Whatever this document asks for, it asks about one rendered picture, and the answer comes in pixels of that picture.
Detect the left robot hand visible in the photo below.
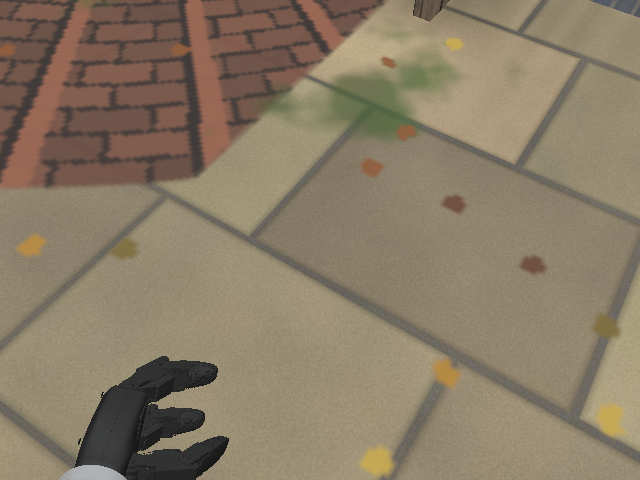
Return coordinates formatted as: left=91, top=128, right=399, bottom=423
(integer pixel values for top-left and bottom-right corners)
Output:
left=74, top=356, right=229, bottom=480

